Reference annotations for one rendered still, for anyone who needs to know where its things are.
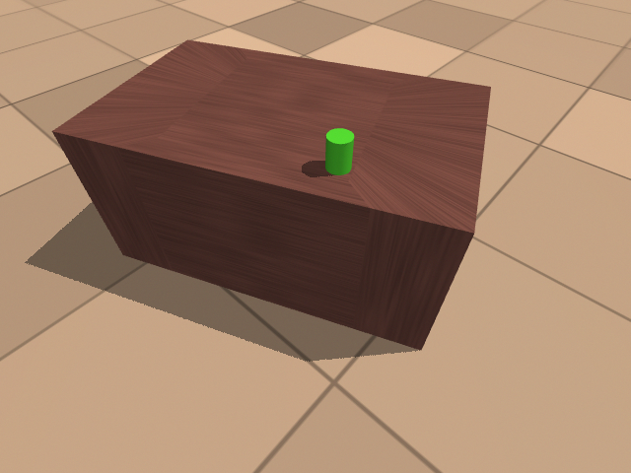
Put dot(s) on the can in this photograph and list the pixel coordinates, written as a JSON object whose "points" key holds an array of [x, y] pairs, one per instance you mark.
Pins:
{"points": [[339, 151]]}

